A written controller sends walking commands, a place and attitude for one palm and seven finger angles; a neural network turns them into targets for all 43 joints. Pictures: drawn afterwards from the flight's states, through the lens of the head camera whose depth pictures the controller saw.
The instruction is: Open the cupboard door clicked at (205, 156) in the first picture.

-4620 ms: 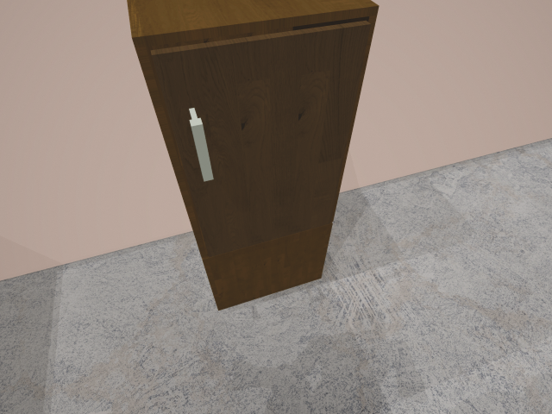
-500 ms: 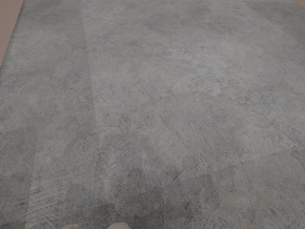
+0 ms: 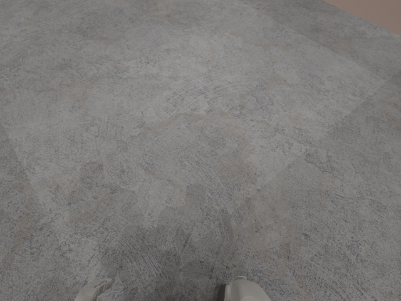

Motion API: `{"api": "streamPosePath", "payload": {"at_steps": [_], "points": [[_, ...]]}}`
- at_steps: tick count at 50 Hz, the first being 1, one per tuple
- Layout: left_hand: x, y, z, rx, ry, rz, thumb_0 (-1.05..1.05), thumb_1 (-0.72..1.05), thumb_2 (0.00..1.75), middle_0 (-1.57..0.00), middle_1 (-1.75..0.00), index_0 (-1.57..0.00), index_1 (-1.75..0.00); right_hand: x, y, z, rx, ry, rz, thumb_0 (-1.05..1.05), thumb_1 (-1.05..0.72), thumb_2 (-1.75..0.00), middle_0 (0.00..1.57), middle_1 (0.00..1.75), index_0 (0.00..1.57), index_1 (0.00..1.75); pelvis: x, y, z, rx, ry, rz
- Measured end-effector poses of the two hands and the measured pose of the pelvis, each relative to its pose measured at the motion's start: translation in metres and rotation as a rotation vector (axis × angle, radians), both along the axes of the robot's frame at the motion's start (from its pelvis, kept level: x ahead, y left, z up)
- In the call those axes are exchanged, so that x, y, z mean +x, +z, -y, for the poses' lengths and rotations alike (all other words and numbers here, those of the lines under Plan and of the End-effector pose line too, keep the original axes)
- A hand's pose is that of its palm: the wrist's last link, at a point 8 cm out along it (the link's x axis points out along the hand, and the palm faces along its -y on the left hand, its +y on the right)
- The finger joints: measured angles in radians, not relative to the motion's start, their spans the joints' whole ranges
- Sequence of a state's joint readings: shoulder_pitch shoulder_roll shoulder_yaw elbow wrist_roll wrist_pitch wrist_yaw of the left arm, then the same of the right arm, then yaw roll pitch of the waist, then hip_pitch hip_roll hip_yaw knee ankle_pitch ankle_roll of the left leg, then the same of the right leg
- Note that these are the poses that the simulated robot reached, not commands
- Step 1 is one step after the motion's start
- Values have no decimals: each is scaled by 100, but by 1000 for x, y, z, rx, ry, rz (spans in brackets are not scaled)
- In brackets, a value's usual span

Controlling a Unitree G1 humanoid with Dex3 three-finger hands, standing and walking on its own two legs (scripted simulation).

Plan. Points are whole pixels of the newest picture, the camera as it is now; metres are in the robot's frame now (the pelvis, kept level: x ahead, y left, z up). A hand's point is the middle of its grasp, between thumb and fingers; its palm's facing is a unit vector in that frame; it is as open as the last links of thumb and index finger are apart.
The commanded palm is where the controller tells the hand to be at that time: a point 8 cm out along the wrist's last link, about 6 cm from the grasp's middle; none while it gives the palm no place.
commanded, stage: walk to a spot facing it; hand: left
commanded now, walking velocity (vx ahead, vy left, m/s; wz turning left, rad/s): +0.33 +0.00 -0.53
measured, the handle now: out of the picture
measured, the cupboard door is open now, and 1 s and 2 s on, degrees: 0 0 0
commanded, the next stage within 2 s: turn to face it in 0.42 s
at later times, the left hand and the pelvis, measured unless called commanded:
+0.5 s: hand (124, 257) +0.23 +0.18 -0.18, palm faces -0.07 -0.98 -0.18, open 7.3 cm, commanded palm none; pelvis +0.21 -0.01 +0.00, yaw -12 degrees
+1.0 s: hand (154, 172) +0.46 +0.13 -0.15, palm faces -0.08 -0.98 -0.20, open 7.3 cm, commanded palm none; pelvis +0.31 -0.02 +0.00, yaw -4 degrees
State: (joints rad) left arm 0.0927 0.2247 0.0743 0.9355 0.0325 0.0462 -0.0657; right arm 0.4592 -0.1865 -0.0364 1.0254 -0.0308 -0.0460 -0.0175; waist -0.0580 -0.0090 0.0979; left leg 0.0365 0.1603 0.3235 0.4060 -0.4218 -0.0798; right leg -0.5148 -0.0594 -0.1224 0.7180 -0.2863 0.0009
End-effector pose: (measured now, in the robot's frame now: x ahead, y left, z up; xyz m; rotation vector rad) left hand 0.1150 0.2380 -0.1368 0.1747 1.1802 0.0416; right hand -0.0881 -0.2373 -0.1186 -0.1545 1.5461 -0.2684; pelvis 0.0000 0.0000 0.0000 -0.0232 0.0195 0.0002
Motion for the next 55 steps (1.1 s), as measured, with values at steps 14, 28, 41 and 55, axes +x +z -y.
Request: {"api": "streamPosePath", "payload": {"at_steps": [14, 28, 41, 55], "points": [[101, 12, 43, 52, -68, 27, 0, 92, 90, -21, -30, -20, -30, 202, -11, 39, 12, -49, 317, 1, -91, -90, 20, 29, 20, 30, 106, 5, 33, 13, -126, 30], [136, -21, -7, 34, -13, -212, 1, 91, 90, -21, -30, -20, -30, 409, 16, 13, -67, 44, 567, 0, -90, -90, 20, 29, 20, 30, 232, -6, -3, -8, -246, 29], [287, 1, 21, 7, -85, -49, 1, 91, 90, -20, -30, -20, -30, 329, 4, -12, -21, -130, 153, -1, -93, -90, 20, 29, 21, 30, 297, 14, -5, -7, -177, 5], [322, 26, 51, 60, 35, 118, 0, 91, 90, -21, -30, -20, -30, 376, -25, 27, 78, -39, 109, 1, -91, -90, 20, 29, 20, 30, 315, 6, 31, 32, 11, 16]]}}
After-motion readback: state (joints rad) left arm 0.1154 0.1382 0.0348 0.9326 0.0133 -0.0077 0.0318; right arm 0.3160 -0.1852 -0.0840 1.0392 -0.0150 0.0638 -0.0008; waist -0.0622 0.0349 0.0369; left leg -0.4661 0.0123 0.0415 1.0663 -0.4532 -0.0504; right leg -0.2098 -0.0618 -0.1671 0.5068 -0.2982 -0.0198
